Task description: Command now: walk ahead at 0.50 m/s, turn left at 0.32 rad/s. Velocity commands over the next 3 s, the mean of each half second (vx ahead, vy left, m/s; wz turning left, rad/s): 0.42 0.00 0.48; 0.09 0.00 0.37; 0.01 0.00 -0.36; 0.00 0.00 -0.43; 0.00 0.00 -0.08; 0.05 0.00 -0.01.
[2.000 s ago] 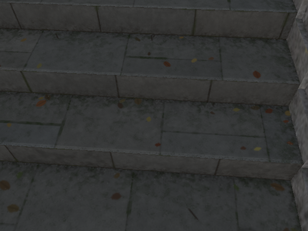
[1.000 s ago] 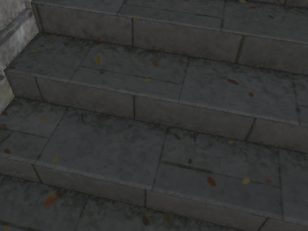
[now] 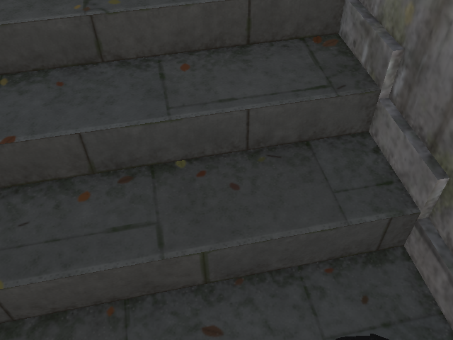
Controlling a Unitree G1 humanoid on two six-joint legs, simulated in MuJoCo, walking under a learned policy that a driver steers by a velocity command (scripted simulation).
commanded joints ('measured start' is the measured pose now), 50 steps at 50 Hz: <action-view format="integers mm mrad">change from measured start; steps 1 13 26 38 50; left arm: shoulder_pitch -139 -666 -335 -480 -169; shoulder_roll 44 -24 -112 101 29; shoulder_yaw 22 -61 1 74 60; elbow -126 -370 -218 -329 -279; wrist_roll -35 -29 -53 -46 -37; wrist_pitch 8 28 -13 -94 30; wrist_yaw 24 116 151 126 175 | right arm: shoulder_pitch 488 564 289 48 88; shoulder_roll -163 -75 -45 -134 -56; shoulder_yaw -79 -23 -105 -111 -101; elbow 225 390 245 75 74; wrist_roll -56 -61 10 14 -3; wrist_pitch -35 -112 -98 -57 -54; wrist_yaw -14 44 -11 15 -63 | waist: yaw -109 -34 16 -59 23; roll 107 154 80 10 67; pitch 105 108 -39 26 107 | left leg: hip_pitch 695 367 -70 341 564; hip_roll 266 172 148 240 220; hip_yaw -975 -539 -358 -196 -219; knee -625 -804 732 -151 -631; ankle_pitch -203 338 208 220 385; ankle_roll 197 137 -64 -149 -134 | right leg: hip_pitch -941 -966 -134 3 24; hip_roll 26 -141 -416 -383 -213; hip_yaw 168 -210 205 -253 -183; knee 986 695 -531 -698 -578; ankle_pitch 82 -34 -10 382 -52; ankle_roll -71 1 -187 -115 92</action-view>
